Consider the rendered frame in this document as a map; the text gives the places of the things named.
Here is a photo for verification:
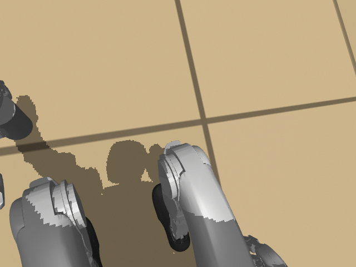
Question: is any left robot foot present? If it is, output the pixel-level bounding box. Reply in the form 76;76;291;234
86;217;103;267

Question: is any can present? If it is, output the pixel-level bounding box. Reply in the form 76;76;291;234
0;96;33;140

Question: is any right robot foot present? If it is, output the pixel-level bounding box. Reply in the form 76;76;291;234
152;183;190;252

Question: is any right robot hand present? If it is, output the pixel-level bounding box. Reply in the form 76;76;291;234
243;235;288;267

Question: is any left robot hand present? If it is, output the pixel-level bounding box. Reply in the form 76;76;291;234
0;80;12;139

